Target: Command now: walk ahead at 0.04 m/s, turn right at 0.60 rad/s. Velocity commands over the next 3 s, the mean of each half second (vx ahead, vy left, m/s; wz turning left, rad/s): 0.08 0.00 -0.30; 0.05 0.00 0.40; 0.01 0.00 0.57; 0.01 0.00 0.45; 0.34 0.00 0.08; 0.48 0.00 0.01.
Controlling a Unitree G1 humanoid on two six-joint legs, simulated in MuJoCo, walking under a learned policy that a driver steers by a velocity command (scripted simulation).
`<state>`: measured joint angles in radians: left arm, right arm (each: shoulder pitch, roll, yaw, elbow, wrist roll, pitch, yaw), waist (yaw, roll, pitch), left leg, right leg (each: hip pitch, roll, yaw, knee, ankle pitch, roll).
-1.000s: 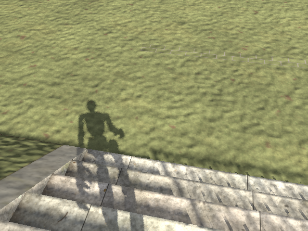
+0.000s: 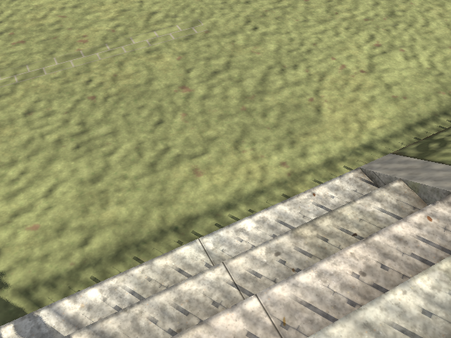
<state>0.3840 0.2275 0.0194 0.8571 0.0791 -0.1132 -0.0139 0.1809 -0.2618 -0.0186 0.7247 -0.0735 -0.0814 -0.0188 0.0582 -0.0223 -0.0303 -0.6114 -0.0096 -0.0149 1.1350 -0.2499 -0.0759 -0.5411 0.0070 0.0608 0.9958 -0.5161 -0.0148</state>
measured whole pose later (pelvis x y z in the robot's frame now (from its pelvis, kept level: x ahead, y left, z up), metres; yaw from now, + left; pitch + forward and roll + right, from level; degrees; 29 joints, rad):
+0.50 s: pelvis +0.14 +0.03 -0.10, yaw -4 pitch +1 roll +4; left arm 0.06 0.21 -0.02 0.77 0.06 -0.05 -0.07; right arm 0.62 -0.23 0.03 0.95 -0.04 -0.06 0.03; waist -0.16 -0.06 0.01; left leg -0.40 -0.08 0.09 1.46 -0.84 0.00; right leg -0.33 -0.06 -0.06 0.26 0.29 -0.05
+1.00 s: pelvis +0.21 +0.10 -0.15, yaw +9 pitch +3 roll -2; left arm 0.25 0.26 0.09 0.76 0.00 -0.12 0.04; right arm 0.38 -0.27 -0.08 0.82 -0.09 -0.12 0.00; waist -0.02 0.01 -0.07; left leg -0.32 -0.02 0.03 0.69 -0.39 0.03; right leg -0.66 -0.02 0.05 1.19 -0.59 0.03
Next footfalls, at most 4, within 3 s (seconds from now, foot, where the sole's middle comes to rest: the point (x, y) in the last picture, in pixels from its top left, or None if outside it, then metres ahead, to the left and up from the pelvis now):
0.02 left None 0.02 0.13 -0.72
0.48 right None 0.27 -0.08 -0.91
0.90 left None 0.20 0.18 -0.91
1.56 right None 0.29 0.00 -0.91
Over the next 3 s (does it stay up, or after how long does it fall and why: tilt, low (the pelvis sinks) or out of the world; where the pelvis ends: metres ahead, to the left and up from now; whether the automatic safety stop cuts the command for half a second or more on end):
stays up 0.46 0.30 -0.37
